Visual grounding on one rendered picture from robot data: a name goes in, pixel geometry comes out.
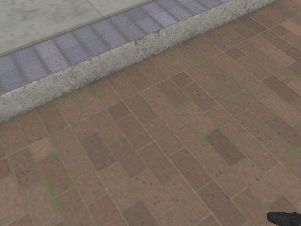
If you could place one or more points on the right robot hand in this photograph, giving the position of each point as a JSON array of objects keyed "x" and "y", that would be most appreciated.
[{"x": 284, "y": 219}]

